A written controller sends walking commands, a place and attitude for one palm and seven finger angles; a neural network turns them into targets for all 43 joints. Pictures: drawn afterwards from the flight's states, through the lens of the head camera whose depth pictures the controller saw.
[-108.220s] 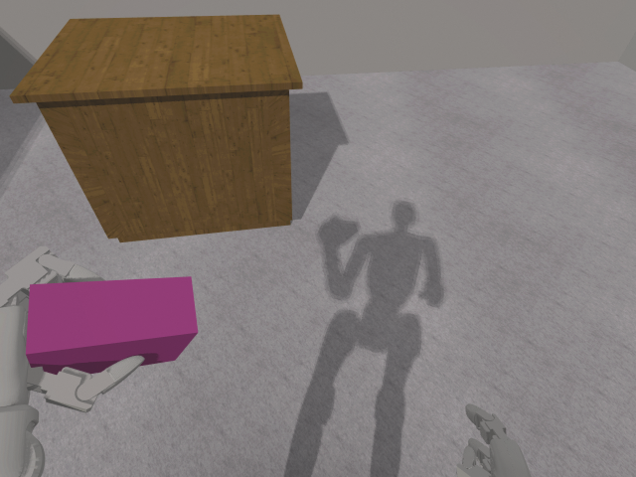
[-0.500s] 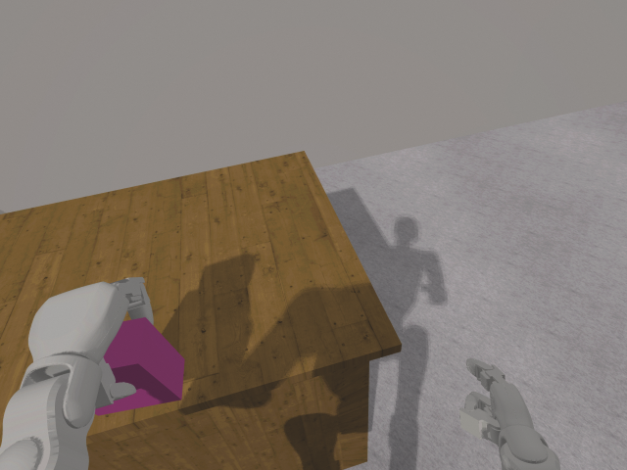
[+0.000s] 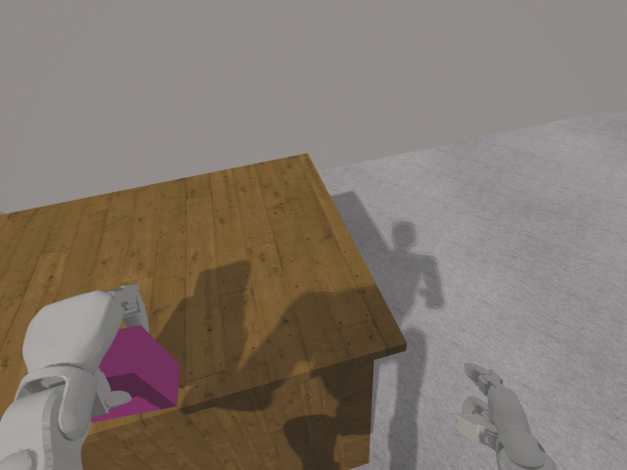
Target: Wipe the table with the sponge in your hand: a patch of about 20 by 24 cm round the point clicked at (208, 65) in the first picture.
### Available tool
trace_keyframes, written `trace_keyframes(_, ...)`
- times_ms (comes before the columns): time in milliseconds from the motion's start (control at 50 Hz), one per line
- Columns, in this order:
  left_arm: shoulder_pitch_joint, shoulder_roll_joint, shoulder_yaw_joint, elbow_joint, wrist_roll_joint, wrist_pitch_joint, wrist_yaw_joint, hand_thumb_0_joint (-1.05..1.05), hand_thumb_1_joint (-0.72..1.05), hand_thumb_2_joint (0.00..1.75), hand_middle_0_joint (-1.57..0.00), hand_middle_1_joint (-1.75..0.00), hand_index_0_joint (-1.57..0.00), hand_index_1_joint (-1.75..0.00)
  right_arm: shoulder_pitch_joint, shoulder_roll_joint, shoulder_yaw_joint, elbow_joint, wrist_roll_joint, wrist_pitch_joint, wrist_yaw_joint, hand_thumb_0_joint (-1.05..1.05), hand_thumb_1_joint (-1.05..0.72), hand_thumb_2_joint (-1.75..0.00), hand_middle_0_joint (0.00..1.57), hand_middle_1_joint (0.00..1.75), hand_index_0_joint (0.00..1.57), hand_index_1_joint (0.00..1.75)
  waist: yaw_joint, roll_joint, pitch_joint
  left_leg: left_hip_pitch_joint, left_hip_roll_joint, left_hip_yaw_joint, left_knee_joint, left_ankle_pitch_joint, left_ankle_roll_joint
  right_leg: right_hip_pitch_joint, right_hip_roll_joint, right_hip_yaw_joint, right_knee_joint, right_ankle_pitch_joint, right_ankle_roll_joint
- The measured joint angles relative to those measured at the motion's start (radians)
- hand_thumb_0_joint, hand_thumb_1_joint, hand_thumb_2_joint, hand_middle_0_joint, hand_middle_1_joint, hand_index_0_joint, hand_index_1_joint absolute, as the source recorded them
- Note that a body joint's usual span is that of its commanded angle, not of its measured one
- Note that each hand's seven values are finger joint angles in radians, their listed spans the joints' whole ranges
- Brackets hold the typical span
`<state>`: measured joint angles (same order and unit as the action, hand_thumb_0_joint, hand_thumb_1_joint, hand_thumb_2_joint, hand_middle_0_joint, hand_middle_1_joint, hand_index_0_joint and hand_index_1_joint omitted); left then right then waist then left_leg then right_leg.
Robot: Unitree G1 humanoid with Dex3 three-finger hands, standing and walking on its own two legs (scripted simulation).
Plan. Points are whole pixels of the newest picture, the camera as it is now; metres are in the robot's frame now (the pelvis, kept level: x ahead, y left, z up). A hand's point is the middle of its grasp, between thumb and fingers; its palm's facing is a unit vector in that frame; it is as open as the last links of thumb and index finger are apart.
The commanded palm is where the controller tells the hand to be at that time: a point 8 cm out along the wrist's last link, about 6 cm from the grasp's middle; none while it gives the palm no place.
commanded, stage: bring the sponge back beside the body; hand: left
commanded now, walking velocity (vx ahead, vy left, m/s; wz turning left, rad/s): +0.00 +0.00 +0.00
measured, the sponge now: (123, 382) +0.19 +0.29 +0.04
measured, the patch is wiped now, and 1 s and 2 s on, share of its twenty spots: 1.00 1.00 1.00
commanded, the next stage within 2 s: step back with the hand held close in 0.06 s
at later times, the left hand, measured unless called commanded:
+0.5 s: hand (112, 330) +0.19 +0.26 +0.15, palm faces +0.33 -0.86 -0.39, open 9.7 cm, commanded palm +0.14 +0.30 +0.17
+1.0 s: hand (64, 368) +0.14 +0.28 +0.15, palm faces +0.41 -0.83 -0.39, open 9.6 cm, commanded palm +0.10 +0.32 +0.17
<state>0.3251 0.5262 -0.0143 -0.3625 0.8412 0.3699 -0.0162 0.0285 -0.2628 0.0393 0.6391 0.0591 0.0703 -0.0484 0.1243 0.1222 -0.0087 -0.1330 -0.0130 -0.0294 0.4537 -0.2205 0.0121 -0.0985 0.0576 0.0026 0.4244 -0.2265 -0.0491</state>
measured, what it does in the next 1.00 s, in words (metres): shifts its weight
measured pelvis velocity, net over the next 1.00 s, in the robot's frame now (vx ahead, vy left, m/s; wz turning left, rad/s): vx -0.05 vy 0.03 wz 0.03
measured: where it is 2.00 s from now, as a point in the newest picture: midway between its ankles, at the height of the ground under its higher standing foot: outside the picture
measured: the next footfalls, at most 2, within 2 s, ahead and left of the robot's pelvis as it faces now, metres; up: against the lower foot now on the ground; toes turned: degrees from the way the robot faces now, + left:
left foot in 1.32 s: -0.01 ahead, +0.16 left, +0.00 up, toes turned +3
right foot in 1.60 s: -0.13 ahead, -0.11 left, +0.00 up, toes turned +3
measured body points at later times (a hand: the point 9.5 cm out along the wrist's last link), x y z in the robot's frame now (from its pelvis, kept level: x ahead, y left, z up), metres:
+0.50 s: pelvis -0.01 +0.02 -0.01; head +0.00 +0.03 +0.44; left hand +0.17 +0.30 +0.17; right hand +0.15 -0.22 -0.09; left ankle +0.02 +0.11 -0.74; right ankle +0.01 -0.09 -0.74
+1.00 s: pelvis -0.05 +0.03 -0.03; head -0.06 +0.05 +0.42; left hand +0.12 +0.32 +0.17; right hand +0.13 -0.20 -0.09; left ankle +0.02 +0.12 -0.74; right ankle +0.01 -0.09 -0.74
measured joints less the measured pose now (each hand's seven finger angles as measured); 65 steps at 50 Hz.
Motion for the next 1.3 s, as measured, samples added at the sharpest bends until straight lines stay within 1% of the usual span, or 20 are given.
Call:
trace_keyframes(200, 0.0, -0.003, -0.005, -0.001, 0.004, 0.008, -0.008, -0.01, -0.54, 1.04, -0.78, -1.43, -0.84, -1.41, -0.007, -0.002, 0.002, -0.006, 0.0, 0.005, 0.006, 0.01, -0.9, -0.9, 0.2, 0.29, 0.2, 0.3, -0.002, -0.003, -0.001, -0.002, -0.005, 0.001, -0.003, 0.002, 0.005, -0.001, -0.005, 0.002, -0.004, 0.002, 0.005)
trace_keyframes(220, 0.001, -0.017, 0.046, -0.007, -0.176, -0.03, 0.001, -0.01, -0.54, 1.03, -0.77, -1.43, -0.84, -1.41, 0.004, -0.002, 0.0, -0.035, -0.002, 0.011, 0.005, 0.01, -0.9, -0.9, 0.2, 0.29, 0.2, 0.3, -0.006, -0.001, 0.0, -0.015, -0.003, -0.003, 0.008, -0.001, 0.007, -0.008, -0.003, -0.003, -0.004, 0.003, 0.006)
trace_keyframes(240, 0.006, -0.033, 0.108, -0.005, -0.382, -0.092, 0.008, -0.01, -0.54, 1.03, -0.77, -1.43, -0.84, -1.41, 0.021, 0.0, 0.003, -0.069, -0.007, 0.004, 0.002, 0.01, -0.9, -0.9, 0.2, 0.29, 0.2, 0.3, -0.013, -0.005, -0.001, -0.039, -0.001, -0.009, 0.025, -0.007, 0.01, -0.024, 0.0, -0.009, 0.0, 0.003, 0.006)
trace_keyframes(260, 0.015, -0.047, 0.156, -0.004, -0.541, -0.152, 0.016, -0.01, -0.54, 1.03, -0.78, -1.43, -0.85, -1.41, 0.041, 0.005, 0.006, -0.099, -0.01, -0.008, 0.0, 0.01, -0.9, -0.9, 0.2, 0.29, 0.2, 0.3, -0.024, -0.014, -0.004, -0.065, -0.001, -0.017, 0.043, -0.012, 0.012, -0.043, 0.001, -0.017, 0.007, 0.002, 0.007)
trace_keyframes(280, 0.029, -0.06, 0.191, -0.013, -0.657, -0.201, 0.026, -0.01, -0.54, 1.02, -0.78, -1.44, -0.85, -1.41, 0.062, 0.012, 0.009, -0.122, -0.01, -0.021, -0.002, 0.01, -0.9, -0.9, 0.2, 0.29, 0.2, 0.3, -0.037, -0.028, -0.005, -0.09, -0.001, -0.025, 0.06, -0.017, 0.012, -0.062, 0.002, -0.026, 0.015, -0.001, 0.007)
trace_keyframes(300, 0.047, -0.072, 0.218, -0.034, -0.739, -0.244, 0.039, -0.01, -0.54, 1.01, -0.79, -1.44, -0.85, -1.42, 0.082, 0.018, 0.013, -0.137, -0.012, -0.032, -0.004, 0.01, -0.9, -0.9, 0.2, 0.29, 0.2, 0.3, -0.048, -0.044, -0.005, -0.112, -0.001, -0.03, 0.075, -0.022, 0.01, -0.08, 0.002, -0.031, 0.027, -0.005, 0.007)
trace_keyframes(320, 0.066, -0.085, 0.239, -0.061, -0.797, -0.282, 0.053, -0.01, -0.54, 1.01, -0.79, -1.44, -0.86, -1.42, 0.102, 0.023, 0.017, -0.144, -0.014, -0.041, -0.007, 0.01, -0.9, -0.9, 0.2, 0.29, 0.2, 0.3, -0.059, -0.06, -0.006, -0.131, -0.002, -0.034, 0.089, -0.027, 0.006, -0.098, 0.002, -0.036, 0.04, -0.011, 0.008)
trace_keyframes(340, 0.086, -0.1, 0.253, -0.09, -0.839, -0.315, 0.067, -0.01, -0.54, 1.01, -0.79, -1.44, -0.86, -1.42, 0.12, 0.026, 0.019, -0.146, -0.016, -0.047, -0.01, 0.01, -0.9, -0.9, 0.2, 0.29, 0.2, 0.3, -0.071, -0.075, -0.007, -0.147, -0.003, -0.036, 0.102, -0.031, 0.003, -0.114, 0.0, -0.039, 0.054, -0.018, 0.009)
trace_keyframes(380, 0.124, -0.125, 0.271, -0.147, -0.888, -0.366, 0.088, -0.01, -0.54, 1.01, -0.79, -1.45, -0.86, -1.42, 0.155, 0.027, 0.015, -0.137, -0.019, -0.05, -0.014, 0.01, -0.9, -0.9, 0.2, 0.29, 0.2, 0.3, -0.09, -0.098, -0.011, -0.179, -0.008, -0.038, 0.128, -0.041, 0.005, -0.145, -0.004, -0.042, 0.081, -0.03, 0.013)
trace_keyframes(420, 0.157, -0.133, 0.286, -0.188, -0.91, -0.401, 0.102, -0.01, -0.55, 1.01, -0.79, -1.45, -0.86, -1.43, 0.184, 0.024, 0.005, -0.118, -0.021, -0.047, -0.017, 0.01, -0.9, -0.9, 0.2, 0.29, 0.2, 0.3, -0.106, -0.111, -0.015, -0.205, -0.014, -0.036, 0.148, -0.048, 0.011, -0.173, -0.01, -0.041, 0.105, -0.04, 0.02)
trace_keyframes(480, 0.189, -0.123, 0.315, -0.209, -0.921, -0.429, 0.114, -0.01, -0.55, 1.01, -0.79, -1.45, -0.86, -1.43, 0.219, 0.019, -0.014, -0.087, -0.022, -0.04, -0.02, 0.01, -0.9, -0.9, 0.2, 0.29, 0.2, 0.3, -0.121, -0.118, -0.022, -0.236, -0.021, -0.029, 0.169, -0.052, 0.02, -0.206, -0.017, -0.036, 0.131, -0.047, 0.03)
trace_keyframes(560, 0.204, -0.1, 0.352, -0.189, -0.922, -0.436, 0.127, -0.01, -0.55, 1.01, -0.79, -1.45, -0.86, -1.43, 0.244, 0.017, -0.027, -0.058, -0.023, -0.043, -0.023, 0.01, -0.9, -0.9, 0.2, 0.29, 0.2, 0.3, -0.133, -0.118, -0.025, -0.261, -0.027, -0.016, 0.18, -0.047, 0.03, -0.237, -0.024, -0.024, 0.15, -0.043, 0.04)
trace_keyframes(640, 0.207, -0.101, 0.363, -0.178, -0.912, -0.434, 0.134, -0.01, -0.55, 1.01, -0.79, -1.45, -0.86, -1.43, 0.25, 0.02, -0.024, -0.053, -0.027, -0.064, -0.024, 0.01, -0.9, -0.9, 0.2, 0.29, 0.2, 0.3, -0.138, -0.111, -0.026, -0.281, -0.027, -0.006, 0.185, -0.036, 0.037, -0.26, -0.025, -0.016, 0.157, -0.03, 0.047)
trace_keyframes(860, 0.194, -0.123, 0.35, -0.206, -0.894, -0.481, 0.136, -0.01, -0.55, 1.01, -0.8, -1.46, -0.86, -1.44, 0.211, 0.038, -0.011, -0.071, -0.035, -0.104, -0.023, 0.01, -0.9, -0.9, 0.2, 0.3, 0.2, 0.3, -0.13, -0.101, -0.049, -0.356, -0.017, -0.008, 0.253, -0.039, 0.039, -0.321, -0.021, -0.031, 0.201, -0.018, 0.047)
trace_keyframes(980, 0.17, -0.137, 0.354, -0.198, -0.884, -0.485, 0.143, -0.01, -0.56, 1.02, -0.8, -1.46, -0.87, -1.44, 0.191, 0.037, -0.009, -0.078, -0.038, -0.115, -0.026, 0.01, -0.9, -0.9, 0.2, 0.3, 0.2, 0.3, -0.118, -0.108, -0.049, -0.37, -0.013, 0.0, 0.264, -0.026, 0.042, -0.335, -0.024, -0.035, 0.218, -0.014, 0.051)
trace_keyframes(1040, 0.154, -0.14, 0.365, -0.189, -0.872, -0.485, 0.141, -0.01, -0.56, 1.02, -0.8, -1.46, -0.87, -1.44, 0.185, 0.039, -0.009, -0.088, -0.044, -0.127, -0.026, 0.01, -0.9, -0.9, 0.2, 0.3, 0.2, 0.3, -0.113, -0.111, -0.037, -0.369, -0.011, 0.003, 0.268, -0.023, 0.043, -0.34, -0.015, -0.021, 0.233, -0.017, 0.058)
trace_keyframes(1140, 0.123, -0.151, 0.365, -0.188, -0.862, -0.489, 0.136, -0.01, -0.56, 1.02, -0.8, -1.46, -0.87, -1.44, 0.179, 0.042, -0.01, -0.086, -0.047, -0.129, -0.017, 0.01, -0.9, -0.9, 0.2, 0.3, 0.2, 0.3, -0.109, -0.105, -0.02, -0.388, 0.003, 0.001, 0.297, -0.054, 0.036, -0.347, -0.003, -0.026, 0.237, -0.006, 0.041)
trace_keyframes(1200, 0.125, -0.151, 0.342, -0.218, -0.878, -0.496, 0.143, -0.01, -0.56, 1.02, -0.8, -1.46, -0.87, -1.44, 0.174, 0.046, -0.016, -0.072, -0.048, -0.116, -0.009, 0.01, -0.9, -0.9, 0.2, 0.3, 0.2, 0.3, -0.124, -0.125, -0.019, -0.416, -0.005, 0.002, 0.334, -0.14, 0.009, -0.365, -0.019, -0.033, 0.237, 0.002, 0.033)
trace_keyframes(1260, 0.15, -0.139, 0.325, -0.258, -0.891, -0.503, 0.145, -0.01, -0.56, 1.02, -0.8, -1.46, -0.87, -1.44, 0.167, 0.053, -0.022, -0.054, -0.046, -0.089, -0.002, 0.01, -0.9, -0.9, 0.2, 0.3, 0.2, 0.3, -0.145, -0.16, -0.016, -0.401, -0.002, 0.002, 0.393, -0.174, -0.008, -0.374, -0.044, -0.032, 0.229, 0.017, 0.039)
trace_keyframes(1300, 0.171, -0.122, 0.328, -0.279, -0.894, -0.507, 0.144, -0.01, -0.56, 1.02, -0.8, -1.46, -0.87, -1.44, 0.169, 0.054, -0.026, -0.055, -0.046, -0.075, -0.002, 0.01, -0.9, -0.9, 0.2, 0.3, 0.2, 0.3, -0.16, -0.18, -0.021, -0.353, 0.014, 0.001, 0.339, -0.167, -0.008, -0.392, -0.06, -0.03, 0.226, 0.03, 0.05)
